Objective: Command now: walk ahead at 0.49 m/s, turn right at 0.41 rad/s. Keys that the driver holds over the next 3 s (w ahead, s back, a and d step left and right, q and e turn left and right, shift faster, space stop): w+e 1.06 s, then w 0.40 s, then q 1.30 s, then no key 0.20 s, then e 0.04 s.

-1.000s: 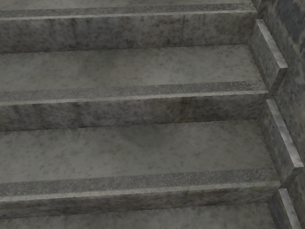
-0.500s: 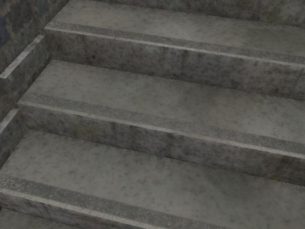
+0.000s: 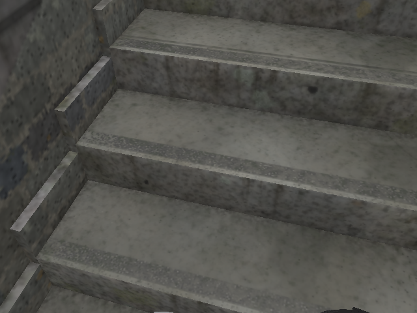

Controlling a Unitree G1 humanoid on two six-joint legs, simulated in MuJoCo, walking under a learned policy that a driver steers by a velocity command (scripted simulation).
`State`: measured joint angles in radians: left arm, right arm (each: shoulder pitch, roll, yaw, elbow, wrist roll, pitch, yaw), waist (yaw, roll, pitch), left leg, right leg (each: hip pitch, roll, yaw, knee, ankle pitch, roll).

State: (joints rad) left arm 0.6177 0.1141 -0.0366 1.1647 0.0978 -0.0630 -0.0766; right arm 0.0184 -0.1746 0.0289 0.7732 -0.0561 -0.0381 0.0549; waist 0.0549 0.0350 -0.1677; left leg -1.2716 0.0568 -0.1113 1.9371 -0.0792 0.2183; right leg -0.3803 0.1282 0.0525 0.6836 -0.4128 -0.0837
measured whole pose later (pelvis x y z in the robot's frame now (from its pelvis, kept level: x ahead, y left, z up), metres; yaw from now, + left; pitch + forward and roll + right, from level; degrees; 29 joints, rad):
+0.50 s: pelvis +0.29 +0.07 +0.17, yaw -17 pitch +6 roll +2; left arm 0.09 0.20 0.01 0.96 0.00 -0.06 -0.12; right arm 0.46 -0.17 0.02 1.17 -0.11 -0.05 0.04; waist -0.02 -0.04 -0.15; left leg -0.31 0.00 0.27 0.53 -0.33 0.06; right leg -1.31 -0.02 0.13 2.13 -0.01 -0.27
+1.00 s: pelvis +0.54 -0.04 +0.30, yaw -34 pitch +5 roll -2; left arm 0.43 0.18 0.04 1.13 0.07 -0.04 -0.08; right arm 0.21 -0.22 0.00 0.90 -0.06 -0.06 0.10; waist 0.01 0.02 -0.16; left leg -1.11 0.01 -0.20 2.13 -0.12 0.18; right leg -0.46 0.14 0.00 0.74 -0.36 -0.10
